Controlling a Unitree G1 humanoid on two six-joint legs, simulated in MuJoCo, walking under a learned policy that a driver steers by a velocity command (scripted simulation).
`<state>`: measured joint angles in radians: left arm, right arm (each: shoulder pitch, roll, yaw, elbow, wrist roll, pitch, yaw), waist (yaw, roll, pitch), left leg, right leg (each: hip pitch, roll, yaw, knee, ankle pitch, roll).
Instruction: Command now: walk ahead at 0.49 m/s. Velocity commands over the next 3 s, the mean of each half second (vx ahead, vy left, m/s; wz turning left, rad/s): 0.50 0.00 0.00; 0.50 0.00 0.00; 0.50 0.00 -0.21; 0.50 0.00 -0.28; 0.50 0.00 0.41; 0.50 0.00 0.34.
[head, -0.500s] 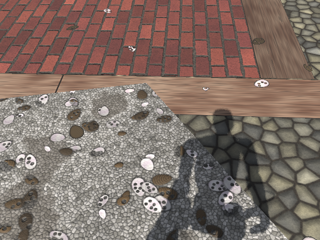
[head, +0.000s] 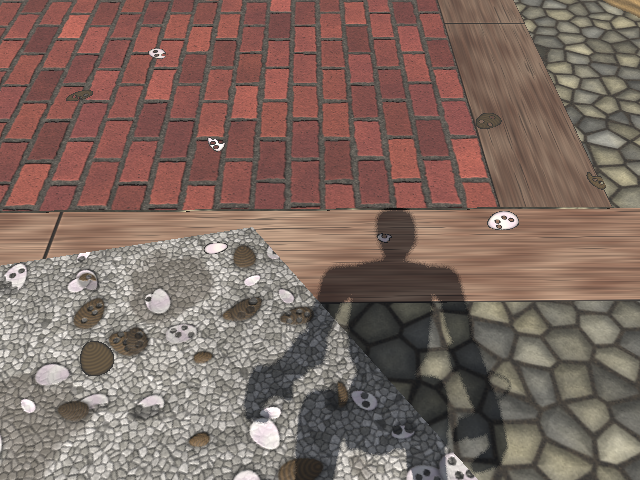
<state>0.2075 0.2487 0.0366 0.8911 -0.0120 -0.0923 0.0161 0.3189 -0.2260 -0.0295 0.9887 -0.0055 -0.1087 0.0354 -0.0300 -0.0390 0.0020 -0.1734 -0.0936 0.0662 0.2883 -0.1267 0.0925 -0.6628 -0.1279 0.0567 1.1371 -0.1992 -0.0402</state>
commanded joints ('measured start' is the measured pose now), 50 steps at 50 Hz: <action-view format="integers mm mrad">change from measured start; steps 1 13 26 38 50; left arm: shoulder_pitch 34 -168 94 245 113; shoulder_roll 46 85 111 142 83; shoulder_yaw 13 20 34 45 38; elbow -42 -128 -3 86 12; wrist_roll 12 -9 18 -5 -6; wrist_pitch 3 -31 -31 8 -8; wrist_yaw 7 -48 -39 -4 -4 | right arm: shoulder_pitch -41 83 -65 -413 -129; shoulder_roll -132 -189 -90 -76 -88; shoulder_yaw -21 -39 -28 -17 -34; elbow -55 -7 -104 -225 -120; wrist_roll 1 26 13 26 -5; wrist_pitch -18 33 30 5 -4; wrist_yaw -20 -40 -42 3 0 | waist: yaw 47 18 13 94 40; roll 75 115 -15 -23 117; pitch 55 36 4 96 -45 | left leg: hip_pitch -107 189 -532 -548 7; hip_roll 279 343 240 179 325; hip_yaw -207 -182 -119 -77 -322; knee -205 7 740 253 -108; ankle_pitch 71 237 9 145 46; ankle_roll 171 82 -63 -34 137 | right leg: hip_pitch -20 161 516 743 65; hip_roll -42 75 -89 -135 -20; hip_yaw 1 -75 85 17 19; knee -142 -643 -1003 -959 43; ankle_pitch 162 106 316 283 -76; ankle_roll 27 -30 -191 -144 -14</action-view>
